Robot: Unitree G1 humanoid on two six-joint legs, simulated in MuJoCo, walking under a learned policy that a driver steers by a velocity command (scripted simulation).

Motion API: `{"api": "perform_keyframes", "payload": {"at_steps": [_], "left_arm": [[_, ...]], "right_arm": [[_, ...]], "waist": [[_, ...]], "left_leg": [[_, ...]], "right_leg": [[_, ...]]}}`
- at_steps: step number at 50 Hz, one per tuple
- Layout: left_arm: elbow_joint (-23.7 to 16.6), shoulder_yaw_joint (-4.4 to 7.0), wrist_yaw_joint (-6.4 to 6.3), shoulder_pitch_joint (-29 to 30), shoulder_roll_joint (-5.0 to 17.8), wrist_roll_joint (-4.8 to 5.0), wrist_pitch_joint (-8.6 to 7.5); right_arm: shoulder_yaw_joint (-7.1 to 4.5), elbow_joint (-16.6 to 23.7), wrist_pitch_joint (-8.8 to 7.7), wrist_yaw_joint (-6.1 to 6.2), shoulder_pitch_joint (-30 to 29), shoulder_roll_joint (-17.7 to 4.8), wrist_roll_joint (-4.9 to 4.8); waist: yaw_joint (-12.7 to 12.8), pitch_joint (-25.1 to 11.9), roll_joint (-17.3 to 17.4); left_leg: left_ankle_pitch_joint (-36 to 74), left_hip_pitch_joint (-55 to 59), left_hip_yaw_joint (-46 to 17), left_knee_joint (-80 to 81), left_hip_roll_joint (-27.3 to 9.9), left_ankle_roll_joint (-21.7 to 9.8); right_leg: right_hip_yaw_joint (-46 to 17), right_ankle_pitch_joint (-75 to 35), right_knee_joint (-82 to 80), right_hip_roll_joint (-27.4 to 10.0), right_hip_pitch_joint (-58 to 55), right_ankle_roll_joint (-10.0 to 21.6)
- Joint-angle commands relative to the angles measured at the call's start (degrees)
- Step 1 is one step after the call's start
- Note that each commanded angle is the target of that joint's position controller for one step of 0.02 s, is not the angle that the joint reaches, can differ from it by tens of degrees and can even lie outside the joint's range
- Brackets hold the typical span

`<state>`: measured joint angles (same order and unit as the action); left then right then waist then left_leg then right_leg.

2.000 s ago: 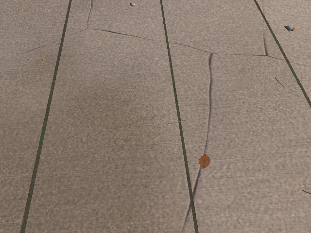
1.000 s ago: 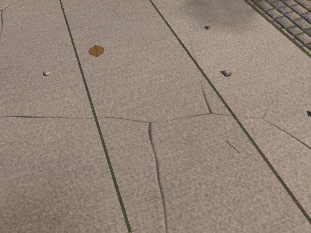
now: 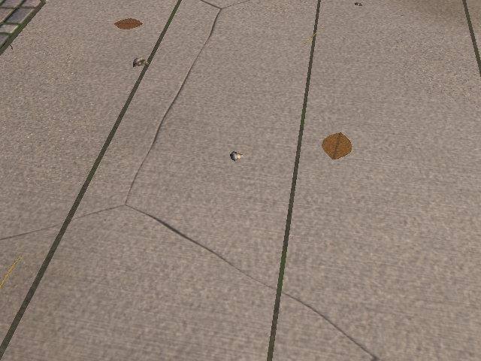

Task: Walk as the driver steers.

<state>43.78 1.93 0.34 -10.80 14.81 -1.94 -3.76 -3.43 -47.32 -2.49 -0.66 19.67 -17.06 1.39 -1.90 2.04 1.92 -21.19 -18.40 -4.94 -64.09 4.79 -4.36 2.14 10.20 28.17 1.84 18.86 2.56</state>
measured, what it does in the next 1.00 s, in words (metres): walks ahead: left foot, then right foot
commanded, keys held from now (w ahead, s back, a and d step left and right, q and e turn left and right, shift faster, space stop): w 0.26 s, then no key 0.74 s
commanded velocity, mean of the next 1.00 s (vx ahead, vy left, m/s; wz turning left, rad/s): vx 0.24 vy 0.00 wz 0.06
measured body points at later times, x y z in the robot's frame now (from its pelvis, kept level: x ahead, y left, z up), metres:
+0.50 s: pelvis +0.23 +0.04 +0.00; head +0.26 +0.06 +0.45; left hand +0.23 +0.30 -0.15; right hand +0.39 -0.19 -0.11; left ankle +0.29 +0.12 -0.73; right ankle +0.12 -0.09 -0.66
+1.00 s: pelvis +0.28 +0.03 +0.01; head +0.28 +0.03 +0.46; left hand +0.30 +0.27 -0.14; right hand +0.30 -0.20 -0.14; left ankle +0.30 +0.12 -0.73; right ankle +0.28 -0.08 -0.73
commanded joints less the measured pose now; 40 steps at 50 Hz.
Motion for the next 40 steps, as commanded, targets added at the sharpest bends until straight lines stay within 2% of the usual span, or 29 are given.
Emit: {"api": "perform_keyframes", "payload": {"at_steps": [1,4,8,10,13,16,17,18,19,20,21,22,23,24,25,26,29,33,35,37,38,39,40], "left_arm": [[0.1,1.37,0.11,-5.6,5.5,0.64,-1.49],[2.0,1.64,0.52,-8.2,6.3,1.36,-2.57],[4.0,1.58,0.6,-10.7,6.0,1.53,-2.11],[5.0,1.71,0.7,-12.4,6.5,1.57,-2.02],[6.5,1.99,0.67,-15.0,7.7,1.38,-1.76],[8.0,1.85,0.26,-15.2,7.7,1.18,-1.08],[8.2,1.83,0.04,-14.6,7.8,1.42,-0.9],[8.5,1.61,-0.12,-14.4,7.4,1.94,-0.69],[7.4,1.02,-0.36,-14.5,5.9,2.35,-0.92],[6.2,-0.49,-0.59,-20.8,0.2,3.84,-0.86],[8.0,0.96,-1.46,-21.0,4.9,2.99,0.28],[7.7,1.23,-1.57,-18.0,5.2,2.26,0.98],[7.4,0.75,-1.4,-14.8,3.6,1.7,1.19],[7.6,0.77,-1.22,-13.4,3.0,1.32,1.76],[7.9,0.76,-0.9,-13.6,2.7,0.7,2.56],[8.8,0.63,-0.67,-14.6,1.9,0.42,3.32],[9.9,0.15,-0.66,-14.7,0.2,0.65,4.6],[10.2,-0.25,-1.59,-9.2,0.7,0.62,5.7],[10.6,-0.4,-1.87,-7.5,0.9,0.73,5.76],[11.7,-0.78,-2.11,-7.7,0.4,0.48,5.24],[12.1,-0.8,-2.3,-7.8,1.4,0.2,4.68],[12.2,-0.74,-2.5,-8.5,3.2,-0.19,3.93],[13.1,-0.26,-2.41,-5.7,5.1,1.13,3.71]], "right_arm": [[-0.33,3.0,0.32,-0.96,2.2,-3.3,0.86],[0.1,3.8,0.79,-1.42,-1.0,-2.6,1.14],[1.4,6.9,0.52,-2.03,-11.3,-1.0,1.04],[2.17,8.0,0.25,-2.22,-15.6,0.1,0.73],[2.39,8.8,0.0,-1.98,-19.1,-0.4,0.36],[2.28,8.1,-0.73,-1.12,-17.3,-0.7,0.64],[2.04,6.5,-1.18,-0.72,-13.4,-1.0,0.99],[1.61,3.9,-1.92,-0.24,-6.6,-1.8,1.69],[0.82,2.0,-2.6,0.36,0.4,-4.7,2.66],[-0.61,2.0,-2.32,0.76,5.3,-10.3,3.13],[-0.94,1.0,-1.4,0.6,6.3,-9.4,-1.02],[-0.11,1.6,-1.3,0.55,1.5,-6.4,-1.84],[1.02,1.9,-1.41,0.7,-3.3,-2.6,-1.48],[1.81,1.8,-1.46,0.98,-5.8,-0.4,-1.22],[2.22,1.5,-1.43,1.33,-7.4,0.5,-1.27],[2.42,1.2,-1.58,1.44,-7.9,0.6,-0.84],[2.38,-0.3,-2.22,1.36,-8.3,-0.8,-0.5],[2.28,-2.8,-1.16,1.39,-5.8,-1.5,-0.18],[2.17,-3.7,-0.26,1.48,-5.4,-1.7,-0.21],[2.3,-4.3,0.5,1.67,-6.3,-1.3,-0.77],[2.52,-4.8,0.59,1.76,-5.1,-0.5,-0.64],[2.61,-5.0,0.59,1.73,-4.2,0.4,-0.56],[2.7,-6.3,0.96,1.58,0.1,2.3,-1.35]], "waist": [[1.1,-2.5,-8.0],[0.8,-2.2,-7.5],[2.6,0.7,-6.9],[3.8,1.0,-7.0],[4.9,1.2,-7.1],[3.7,0.8,-7.0],[2.0,-1.0,-6.7],[-0.9,-4.5,-4.9],[-3.1,-10.2,-2.3],[-2.4,-19.5,10.2],[-2.9,-23.5,9.0],[-0.8,-16.7,4.6],[0.5,-10.0,3.6],[2.0,-6.2,2.9],[3.6,-4.9,3.6],[4.4,-5.5,3.4],[6.0,-7.1,3.4],[3.5,-5.7,4.9],[3.0,-4.0,4.2],[4.2,-1.7,1.7],[3.9,-1.0,-0.2],[3.1,-0.3,-2.5],[-0.8,1.7,-9.6]], "left_leg": [[2.8,-11.4,-1.4,-0.2,-4.6,1.0],[5.3,-14.9,0.1,2.8,-5.6,1.9],[13.4,-18.1,4.4,14.5,-8.7,3.6],[16.5,-15.5,6.4,21.4,-8.6,3.8],[16.9,-12.1,8.1,27.7,-7.5,3.0],[14.8,-7.3,8.5,32.0,-5.4,1.1],[15.9,-2.5,8.7,35.2,-3.9,0.2],[21.0,6.4,9.1,39.9,-3.0,-0.9],[33.5,19.2,3.2,38.2,-10.1,-2.5],[58.7,36.3,-15.6,34.6,-29.0,-11.0],[69.8,33.4,-21.1,37.0,-30.6,-15.1],[67.1,27.2,-13.9,38.7,-27.5,-14.0],[62.3,20.8,-9.8,41.5,-24.7,-12.0],[58.1,15.5,-6.6,44.1,-21.9,-9.7],[55.2,11.0,-3.9,46.1,-19.8,-8.3],[55.8,8.1,-1.8,46.8,-18.6,-7.7],[53.4,4.7,1.9,47.6,-16.9,-7.7],[30.9,2.7,0.4,49.7,-16.2,-7.0],[17.0,0.9,-1.7,50.7,-16.2,-6.7],[6.0,-2.3,-2.6,50.0,-15.0,-4.4],[3.1,-3.9,-3.0,49.5,-14.0,-2.4],[3.0,-4.1,-2.0,47.1,-12.1,-0.6],[5.2,0.1,2.1,47.6,-7.2,0.5]], "right_leg": [[-17.8,-8.3,-15.9,-14.5,-11.6,7.4],[-13.9,-12.5,-18.1,-14.4,-12.5,8.8],[-8.9,-12.3,-21.2,-12.4,-12.6,8.7],[-6.6,-14.8,-20.9,-11.6,-12.5,8.0],[-6.0,-18.2,-19.1,-12.8,-14.6,7.4],[-5.2,-34.1,-12.0,-13.6,-18.0,5.7],[-4.6,-40.1,-7.1,-12.7,-18.9,4.5],[-2.8,-40.9,1.2,-10.2,-17.7,3.0],[-1.5,-27.7,11.2,-7.8,-10.2,1.3],[2.5,8.9,31.3,-0.7,5.0,-1.1],[-2.9,24.4,39.9,2.4,6.6,-1.2],[-6.0,22.6,41.2,-0.4,8.2,-1.1],[-5.5,20.2,38.6,-2.0,9.7,-1.2],[-5.5,17.7,35.0,-3.6,8.1,-1.4],[-5.1,15.5,31.8,-4.3,4.9,-2.0],[-4.3,13.4,30.4,-3.7,0.9,-2.4],[-3.0,10.5,22.6,-3.2,-4.4,-3.1],[-1.6,8.0,12.0,-3.3,-6.7,-2.8],[-1.3,7.1,7.6,-3.3,-8.1,-2.3],[-1.1,1.6,-2.1,-3.3,-12.9,-1.4],[-4.2,-1.5,-5.7,-5.8,-15.3,-1.0],[-8.8,-3.8,-8.4,-10.3,-15.7,-0.3],[-11.0,-1.4,-8.8,-11.2,-8.5,1.2]]}}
